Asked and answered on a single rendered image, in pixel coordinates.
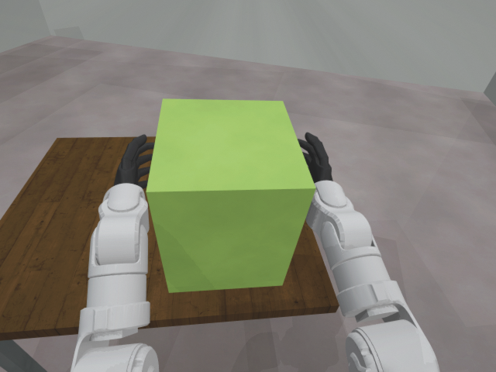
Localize left robot hand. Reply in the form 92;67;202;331
114;134;155;189

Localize table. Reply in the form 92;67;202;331
0;136;339;372

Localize robot left forearm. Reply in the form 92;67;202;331
71;183;150;372

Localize robot right forearm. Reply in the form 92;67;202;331
306;181;439;371

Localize left robot upper arm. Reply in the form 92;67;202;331
74;343;159;372

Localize right robot hand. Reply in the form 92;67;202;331
298;133;333;183

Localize carton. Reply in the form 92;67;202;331
146;98;316;293

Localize right robot upper arm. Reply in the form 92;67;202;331
346;319;439;372

